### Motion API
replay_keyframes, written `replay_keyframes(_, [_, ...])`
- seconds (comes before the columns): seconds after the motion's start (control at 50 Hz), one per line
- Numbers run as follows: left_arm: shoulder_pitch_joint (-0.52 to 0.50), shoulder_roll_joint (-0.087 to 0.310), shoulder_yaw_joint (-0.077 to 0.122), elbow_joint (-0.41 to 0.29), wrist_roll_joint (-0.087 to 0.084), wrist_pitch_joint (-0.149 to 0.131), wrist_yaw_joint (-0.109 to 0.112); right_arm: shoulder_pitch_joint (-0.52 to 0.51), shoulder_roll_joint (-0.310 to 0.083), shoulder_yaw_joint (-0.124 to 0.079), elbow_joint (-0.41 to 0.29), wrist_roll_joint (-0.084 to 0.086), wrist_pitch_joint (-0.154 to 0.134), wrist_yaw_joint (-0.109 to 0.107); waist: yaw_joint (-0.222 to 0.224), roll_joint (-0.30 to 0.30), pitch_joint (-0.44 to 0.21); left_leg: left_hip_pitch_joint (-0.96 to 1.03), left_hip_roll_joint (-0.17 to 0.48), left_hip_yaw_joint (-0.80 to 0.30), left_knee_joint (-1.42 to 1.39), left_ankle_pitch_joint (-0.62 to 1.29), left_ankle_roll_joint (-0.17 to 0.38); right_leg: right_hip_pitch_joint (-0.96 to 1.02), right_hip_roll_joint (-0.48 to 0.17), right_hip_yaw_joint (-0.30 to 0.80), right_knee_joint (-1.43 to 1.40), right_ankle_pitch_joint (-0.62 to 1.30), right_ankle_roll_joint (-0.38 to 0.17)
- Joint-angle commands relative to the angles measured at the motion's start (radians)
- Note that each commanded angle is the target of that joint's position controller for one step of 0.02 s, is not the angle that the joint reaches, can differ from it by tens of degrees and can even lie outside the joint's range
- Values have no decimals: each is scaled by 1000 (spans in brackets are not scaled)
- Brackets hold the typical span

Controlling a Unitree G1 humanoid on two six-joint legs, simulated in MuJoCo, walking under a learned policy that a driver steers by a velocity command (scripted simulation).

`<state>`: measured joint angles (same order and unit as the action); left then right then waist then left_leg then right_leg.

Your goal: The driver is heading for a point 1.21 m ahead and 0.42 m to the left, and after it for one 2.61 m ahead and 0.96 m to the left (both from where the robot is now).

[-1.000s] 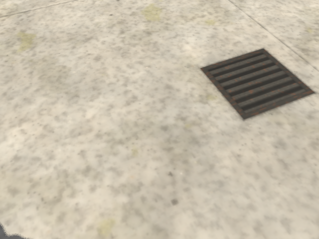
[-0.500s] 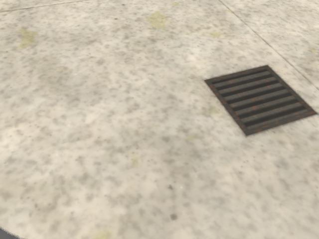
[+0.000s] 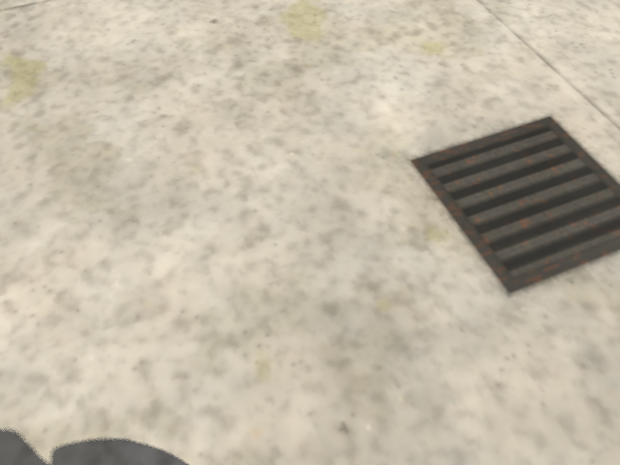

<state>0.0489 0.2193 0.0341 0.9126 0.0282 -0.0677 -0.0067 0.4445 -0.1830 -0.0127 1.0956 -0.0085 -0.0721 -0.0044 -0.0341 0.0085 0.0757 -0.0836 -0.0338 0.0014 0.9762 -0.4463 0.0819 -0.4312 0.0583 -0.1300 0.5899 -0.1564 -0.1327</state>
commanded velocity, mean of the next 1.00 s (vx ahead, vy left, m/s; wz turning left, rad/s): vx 0.50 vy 0.00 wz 0.39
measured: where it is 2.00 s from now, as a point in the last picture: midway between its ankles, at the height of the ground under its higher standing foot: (165, 249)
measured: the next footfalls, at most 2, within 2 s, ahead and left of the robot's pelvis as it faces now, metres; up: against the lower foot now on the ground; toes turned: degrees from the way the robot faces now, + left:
left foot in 0.48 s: +0.43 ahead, +0.10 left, +0.00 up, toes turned +13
right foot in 1.00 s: +0.78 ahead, +0.04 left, +0.00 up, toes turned +28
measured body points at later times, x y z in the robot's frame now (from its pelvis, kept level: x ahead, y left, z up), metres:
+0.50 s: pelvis +0.29 +0.03 +0.00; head +0.33 +0.04 +0.45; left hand +0.19 +0.25 -0.15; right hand +0.49 -0.17 -0.12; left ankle +0.39 +0.09 -0.72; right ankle +0.10 -0.06 -0.70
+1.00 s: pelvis +0.58 +0.07 +0.01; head +0.61 +0.09 +0.46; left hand +0.71 +0.36 -0.08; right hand +0.64 -0.21 -0.12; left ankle +0.39 +0.09 -0.72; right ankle +0.74 +0.02 -0.72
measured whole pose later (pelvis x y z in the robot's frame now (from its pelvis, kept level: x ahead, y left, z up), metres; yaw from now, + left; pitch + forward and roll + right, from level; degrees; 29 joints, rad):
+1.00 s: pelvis +0.58 +0.07 +0.01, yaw +26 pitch +2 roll +1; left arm -0.02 0.24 0.01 0.73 0.03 -0.07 -0.01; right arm 0.46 -0.27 -0.08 0.93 -0.02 -0.05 -0.01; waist -0.11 -0.02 0.04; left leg 0.03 -0.14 -0.22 0.40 -0.43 0.10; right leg -0.49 0.00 0.02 0.52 -0.10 -0.01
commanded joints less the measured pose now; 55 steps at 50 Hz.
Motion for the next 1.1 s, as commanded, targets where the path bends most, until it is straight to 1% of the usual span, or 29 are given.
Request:
replay_keyframes(0.02, [199, 123, 40, 39, -24, 1, -2, -47, -129, -32, -98, -9, -18, 6, 79, -29, -76, -535, 73, -63, 352, 124, 27, 432, -380, 591, -399, -263, -172])
replay_keyframes(0.04, [174, 86, 30, 45, -17, -10, -1, -65, -109, -33, -98, -11, -15, 9, 44, -10, -29, -486, 102, -61, 295, 159, 24, 331, -332, 494, -425, -158, -137])
replay_keyframes(0.08, [203, 44, 13, 77, -14, -28, 5, -40, -71, -29, -93, -29, 10, 21, -3, -29, -23, -393, 127, -56, 215, 172, 0, 231, -275, 363, -444, 9, -100])
replay_keyframes(0.14, [278, 86, 18, 108, -15, -47, 8, -99, -64, -31, -120, -30, 33, 32, -13, -40, -7, -452, 139, -21, 139, 221, -25, 233, -252, 266, -472, 126, -97])
replay_keyframes(0.2, [334, 92, 16, 117, -12, -49, 11, -241, -77, -31, -172, -20, 40, 38, 19, -43, 30, -556, 143, -12, 22, 339, -37, 271, -232, 181, -500, 180, -64])
replay_keyframes(0.26, [368, 80, 7, 121, -14, -50, 14, -350, -62, -22, -211, -10, 33, 43, 46, -50, 37, -547, 115, 21, -155, 450, -36, 309, -210, 95, -494, 294, -20])
replay_keyframes(0.36, [453, 86, 2, 148, -7, -46, 33, -479, -55, -10, -264, -13, 27, 45, 87, -56, 42, -543, 73, 102, -340, 458, 2, 491, -255, 19, -440, 503, -1])
replay_keyframes(0.42, [432, 119, 8, 144, -4, -37, 50, -417, -80, -23, -259, -20, 23, 39, 41, -88, -13, -440, 0, 152, -376, 318, 56, 587, -283, -26, -267, 901, 15])
replay_keyframes(0.46, [406, 149, 18, 131, 2, -22, 53, -236, -118, -46, -208, -24, 18, 31, -35, -110, -111, -257, -58, 163, -419, 242, 107, 583, -294, -45, 8, 1013, 16])
replay_keyframes(0.48, [383, 157, 20, 114, -3, -17, 49, -95, -155, -67, -167, -36, 12, 27, -105, -94, -178, -54, -44, 109, -495, 270, 148, 465, -281, -64, 227, 860, 30])
replay_keyframes(0.5, [372, 119, 11, 63, -20, -24, 38, 27, -261, -102, -155, -48, 17, 13, -144, 32, -281, 216, 185, -206, -512, 197, 245, 177, -213, -90, 583, 461, 64])
replay_keyframes(0.52, [372, 85, 14, 9, -29, -34, 19, -22, -306, -117, -171, -27, 32, 16, -73, 213, -349, 404, 398, -733, -646, 301, 393, -187, 19, 31, 892, -365, 103])
replay_keyframes(0.54, [271, 130, 22, -17, -10, -44, 14, -62, -281, -112, -167, 0, 39, 18, -67, 42, -253, 347, 355, -632, -676, 284, 357, -302, -65, 183, 887, -279, 82])
replay_keyframes(0.56, [228, 120, 19, -39, -19, -57, 10, -120, -234, -102, -176, 2, 39, 15, -41, 4, -146, 213, 335, -517, -707, 319, 319, -306, -106, 180, 813, -192, 82])
replay_keyframes(0.58, [233, 113, 21, -34, -18, -58, 11, -161, -183, -90, -180, -3, 36, 13, 6, -61, -69, 84, 289, -433, -735, 412, 271, -255, -137, 174, 718, -158, 88])
replay_keyframes(0.62, [252, 90, 18, -41, 14, -20, 9, -190, -149, -75, -184, 4, 21, 4, 61, -44, -51, -51, 207, -316, -753, 537, 226, -147, -162, 175, 608, -150, 123])
replay_keyframes(0.66, [241, 77, 17, -59, 24, 11, 3, -159, -177, -80, -179, 10, 3, 4, 71, -21, -56, -91, 171, -273, -758, 618, 223, -132, -160, 151, 539, -141, 152])
replay_keyframes(0.7, [166, 79, 16, -97, 23, 23, -2, -124, -207, -87, -179, 9, -1, 5, 57, 2, -42, -108, 145, -257, -774, 621, 209, -165, -161, 131, 448, -71, 176])
replay_keyframes(0.76, [26, 87, 14, -154, 17, 27, -5, -56, -205, -87, -179, 8, 6, 7, 6, 33, -27, -65, 122, -267, -770, 623, 168, -225, -152, 121, 297, 51, 190])
replay_keyframes(0.84, [-103, 90, 5, -211, 8, 23, -13, 20, -212, -90, -182, 3, 14, 1, -50, 55, -36, 47, 124, -299, -728, 664, 145, -257, -118, 127, 152, 131, 181])
replay_keyframes(0.9, [-170, 101, -2, -251, 1, 12, -15, 45, -224, -92, -191, -8, 18, -7, -68, 66, -31, 111, 146, -339, -681, 715, 142, -239, -88, 131, 56, 115, 163])
replay_keyframes(0.94, [-129, 124, 2, -256, -3, 2, -13, 11, -242, -97, -209, -12, 17, -16, -32, 78, -36, 102, 159, -365, -640, 747, 114, -130, -73, 149, -25, 81, 141])
replay_keyframes(0.98, [58, 170, 21, -204, -7, -11, 1, -55, -268, -103, -233, -12, 9, -11, 57, 72, -110, 31, 126, -353, -486, 903, 69, 152, -25, 135, -88, 14, 106])
replay_keyframes(1.0, [202, 202, 34, -171, 0, -25, 14, -74, -263, -102, -241, -3, 0, 0, 133, 18, -193, -44, 63, -307, -291, 854, 45, 363, -69, 164, -143, 38, 76])
replay_keyframes(1.02, [363, 279, 50, -169, 25, -29, 33, -54, -180, -79, -278, 8, -9, 7, 176, -96, -356, -175, 1, -230, -8, 517, 28, 598, -320, 409, -159, -162, 32])
replay_keyframes(1.04, [313, 346, 68, -177, 34, -13, 30, 82, -121, -69, -302, 37, -1, 6, 73, -350, -430, -462, -136, -135, 218, -139, 4, 747, -529, 876, -293, -203, -83])
replay_keyframes(1.06, [243, 245, 56, -192, 18, 1, 24, 52, -206, -77, -266, -2, 18, -5, 53, -156, -297, -548, -29, -134, 304, -58, 12, 621, -491, 859, -305, -342, -75])
replay_keyframes(1.08, [183, 160, 35, -202, 8, 2, 21, -23, -209, -79, -270, -12, 23, 5, 53, -53, -165, -542, 7, -118, 280, 46, 6, 477, -439, 682, -324, -308, -53])
replay_keyframes(1.1, [158, 127, 25, -196, 11, -1, 18, -60, -189, -76, -279, -12, 26, 13, 42, -28, -103, -521, 38, -105, 243, 98, -3, 388, -389, 544, -349, -174, -34])
Velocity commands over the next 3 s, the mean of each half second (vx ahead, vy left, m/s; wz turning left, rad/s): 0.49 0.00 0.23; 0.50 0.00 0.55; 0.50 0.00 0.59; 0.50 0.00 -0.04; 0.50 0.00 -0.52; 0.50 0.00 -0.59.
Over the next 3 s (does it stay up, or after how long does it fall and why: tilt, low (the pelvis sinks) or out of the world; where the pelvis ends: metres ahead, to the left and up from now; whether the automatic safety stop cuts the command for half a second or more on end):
stays up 1.44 0.66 0.03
